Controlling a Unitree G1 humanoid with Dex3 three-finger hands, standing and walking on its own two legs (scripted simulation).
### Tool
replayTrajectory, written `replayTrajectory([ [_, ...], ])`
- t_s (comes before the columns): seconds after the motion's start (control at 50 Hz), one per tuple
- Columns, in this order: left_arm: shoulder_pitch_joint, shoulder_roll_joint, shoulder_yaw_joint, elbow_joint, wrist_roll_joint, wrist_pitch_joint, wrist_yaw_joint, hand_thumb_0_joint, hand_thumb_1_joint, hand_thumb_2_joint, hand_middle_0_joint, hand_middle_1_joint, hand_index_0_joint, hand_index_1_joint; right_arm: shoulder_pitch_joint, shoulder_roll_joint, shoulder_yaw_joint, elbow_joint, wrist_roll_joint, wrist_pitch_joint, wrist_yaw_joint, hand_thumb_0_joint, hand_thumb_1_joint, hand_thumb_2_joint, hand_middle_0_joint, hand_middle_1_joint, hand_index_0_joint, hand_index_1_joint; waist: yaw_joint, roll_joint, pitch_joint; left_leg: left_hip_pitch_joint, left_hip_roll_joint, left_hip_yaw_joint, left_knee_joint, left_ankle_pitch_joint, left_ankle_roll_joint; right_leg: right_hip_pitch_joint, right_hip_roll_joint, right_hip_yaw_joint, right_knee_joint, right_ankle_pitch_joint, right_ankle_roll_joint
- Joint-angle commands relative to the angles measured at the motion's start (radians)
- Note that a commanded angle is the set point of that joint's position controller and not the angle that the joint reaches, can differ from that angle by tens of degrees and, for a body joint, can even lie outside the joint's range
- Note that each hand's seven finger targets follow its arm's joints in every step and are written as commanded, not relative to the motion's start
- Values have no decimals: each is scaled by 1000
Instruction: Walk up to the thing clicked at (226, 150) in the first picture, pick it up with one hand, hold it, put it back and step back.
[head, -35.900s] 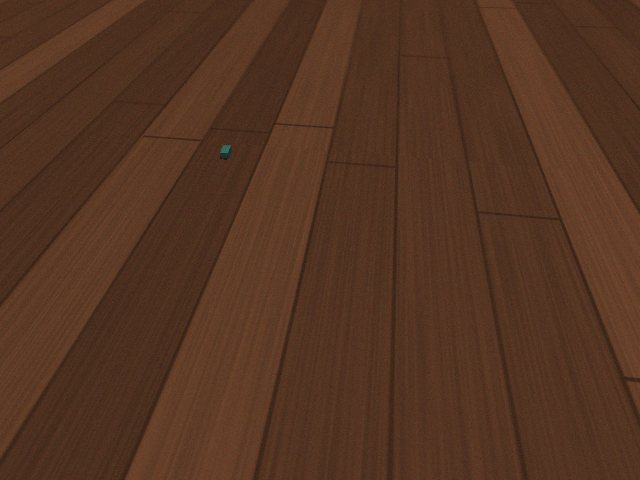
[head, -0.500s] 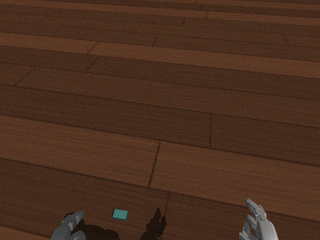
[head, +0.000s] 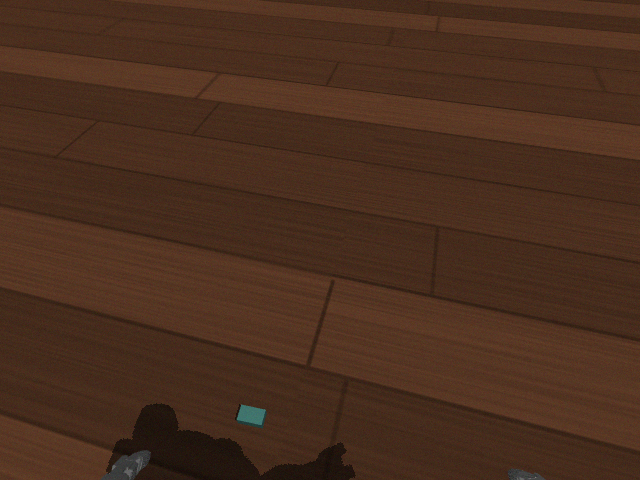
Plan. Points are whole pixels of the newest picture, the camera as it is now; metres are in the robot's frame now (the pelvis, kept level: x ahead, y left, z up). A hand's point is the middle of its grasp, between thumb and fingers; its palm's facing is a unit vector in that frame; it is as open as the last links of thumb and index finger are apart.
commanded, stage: stand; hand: left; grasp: from above
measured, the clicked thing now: (251, 416) +0.44 +0.22 -0.73
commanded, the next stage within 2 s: none
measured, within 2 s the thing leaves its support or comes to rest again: neither
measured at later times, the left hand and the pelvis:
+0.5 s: hand out of the picture +0.04 +0.24 -0.13, palm faces +0.05 -0.94 -0.34, open 7.4 cm; pelvis +0.00 +0.00 +0.03, yaw +1 degrees
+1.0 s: hand out of the picture +0.06 +0.24 -0.13, palm faces +0.04 -0.94 -0.34, open 7.4 cm; pelvis +0.00 +0.00 +0.03, yaw +1 degrees
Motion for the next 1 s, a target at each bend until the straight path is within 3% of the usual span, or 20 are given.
replayTrajectory([
  [0.0,-40,133,48,11,-2,-62,7,0,900,900,-200,-300,-200,-301,-61,-152,-46,-49,7,-18,-5,0,-900,-900,200,300,200,300,17,28,-87,73,97,-151,-231,178,44,117,-51,64,-192,156,-34],
  [0.18,-50,164,40,217,-14,-72,9,0,900,900,-200,-300,-200,-301,-54,-169,-39,75,23,6,-15,0,-900,-900,200,300,200,300,-5,14,-27,172,105,-149,-355,202,24,198,-75,69,-345,211,-28],
  [0.36,-56,174,28,340,-14,-74,9,0,900,900,-200,-300,-200,-301,-73,-177,-35,155,31,18,-15,0,-900,-900,200,300,200,300,-1,19,25,201,110,-150,-429,168,8,236,-81,67,-426,184,-17],
  [0.7,-100,200,23,412,-21,-77,3,0,900,900,-200,-300,-200,-301,-95,-195,-19,210,37,17,-11,0,-900,-900,200,300,200,300,-5,7,-2,227,126,-143,-465,229,10,286,-100,69,-466,246,-18],
  [0.9,-114,213,24,426,-26,-75,-2,0,900,900,-200,-300,-200,-301,-93,-209,-12,225,38,16,-11,0,-900,-900,200,300,200,300,-6,8,5,229,132,-143,-479,219,9,287,-100,71,-470,237,-23],
  [0.98,-121,214,22,425,-25,-78,-3,0,900,900,-200,-300,-200,-301,-110,-216,-14,223,38,15,-10,0,-900,-900,200,300,200,300,-2,2,-8,246,137,-141,-465,260,8,285,-103,71,-478,237,-23],
])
